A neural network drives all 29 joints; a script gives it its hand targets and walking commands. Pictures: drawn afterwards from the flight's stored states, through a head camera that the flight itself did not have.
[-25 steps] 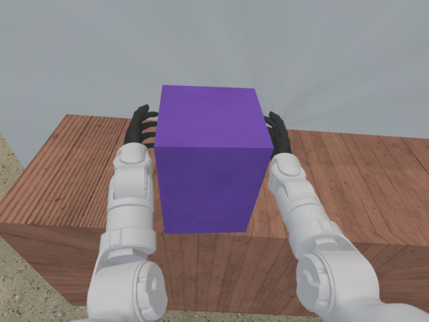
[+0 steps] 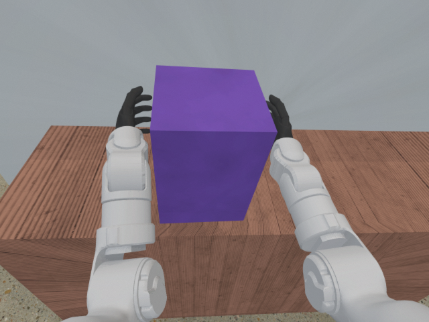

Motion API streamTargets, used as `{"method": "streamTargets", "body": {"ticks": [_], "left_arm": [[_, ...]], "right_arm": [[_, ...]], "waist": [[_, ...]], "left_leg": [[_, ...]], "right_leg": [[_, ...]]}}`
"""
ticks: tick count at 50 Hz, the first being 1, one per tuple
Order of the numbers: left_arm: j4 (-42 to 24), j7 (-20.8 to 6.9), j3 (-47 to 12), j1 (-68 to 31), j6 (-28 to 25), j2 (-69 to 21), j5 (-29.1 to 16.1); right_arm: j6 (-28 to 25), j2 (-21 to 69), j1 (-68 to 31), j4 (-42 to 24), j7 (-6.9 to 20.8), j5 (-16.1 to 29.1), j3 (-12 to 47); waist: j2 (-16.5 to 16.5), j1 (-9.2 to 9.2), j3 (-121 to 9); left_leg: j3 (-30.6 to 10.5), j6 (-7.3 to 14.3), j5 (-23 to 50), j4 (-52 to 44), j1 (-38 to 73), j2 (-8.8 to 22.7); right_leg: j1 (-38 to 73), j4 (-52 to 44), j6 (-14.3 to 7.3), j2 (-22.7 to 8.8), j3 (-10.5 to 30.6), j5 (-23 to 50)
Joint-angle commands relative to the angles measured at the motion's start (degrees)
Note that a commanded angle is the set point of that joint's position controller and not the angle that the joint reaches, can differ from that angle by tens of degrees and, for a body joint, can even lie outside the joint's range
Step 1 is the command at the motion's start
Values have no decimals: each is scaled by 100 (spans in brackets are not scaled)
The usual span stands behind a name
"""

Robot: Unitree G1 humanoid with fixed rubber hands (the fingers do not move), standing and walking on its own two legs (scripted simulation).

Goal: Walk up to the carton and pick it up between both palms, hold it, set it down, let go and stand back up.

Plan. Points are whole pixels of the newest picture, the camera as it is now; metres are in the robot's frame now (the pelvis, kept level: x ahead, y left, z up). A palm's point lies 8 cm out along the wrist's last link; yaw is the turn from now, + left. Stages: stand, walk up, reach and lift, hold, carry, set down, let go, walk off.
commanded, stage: reach and lift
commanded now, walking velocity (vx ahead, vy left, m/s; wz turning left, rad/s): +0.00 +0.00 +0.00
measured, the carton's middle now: (204, 150) +0.40 +0.01 +0.13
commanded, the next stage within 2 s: hold in 1.30 s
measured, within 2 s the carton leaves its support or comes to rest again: neither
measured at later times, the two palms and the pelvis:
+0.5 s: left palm (128, 114) +0.38 +0.14 +0.24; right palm (287, 129) +0.37 -0.13 +0.21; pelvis -0.01 +0.00 +0.00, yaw +0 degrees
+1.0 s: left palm (127, 108) +0.38 +0.14 +0.25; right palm (289, 121) +0.37 -0.13 +0.22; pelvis +0.00 +0.00 +0.00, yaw +0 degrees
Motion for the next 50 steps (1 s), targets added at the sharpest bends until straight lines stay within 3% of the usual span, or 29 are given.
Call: {"method": "streamTargets", "body": {"ticks": [1, 16, 20, 34, 50], "left_arm": [[-301, -842, -1999, -3048, -157, -2870, -793], [-269, -979, -1855, -3383, 187, -2738, -753], [-148, -1011, -1690, -3482, 248, -2674, -682], [-145, -1037, -1718, -3689, 282, -2676, -756], [-284, -1087, -1792, -3828, 388, -2680, -837]], "right_arm": [[-283, 2322, -4441, -1633, 516, 263, 1592], [81, 2460, -4784, -1873, 371, 515, 1764], [139, 2402, -4849, -1743, 398, 491, 1640], [202, 2429, -5057, -1815, 349, 559, 1650], [443, 2506, -5200, -1939, 235, 857, 1901]], "waist": [[555, -162, -2402], [543, -210, -2330], [567, -154, -2180], [573, -261, -2430], [596, -248, -2448]], "left_leg": [[-14, -112, 1160, -80, 1182, -74], [30, 0, 829, -177, 937, -120], [50, 28, 575, -288, 841, -84], [42, -15, 846, -160, 978, -122], [32, -55, 1019, -107, 938, -156]], "right_leg": [[-111, -196, 322, 175, -126, 902], [114, -190, 341, 177, -61, 823], [-15, -233, 299, 189, -82, 460], [78, -203, 327, 204, -80, 768], [176, -153, 379, 230, -34, 987]]}}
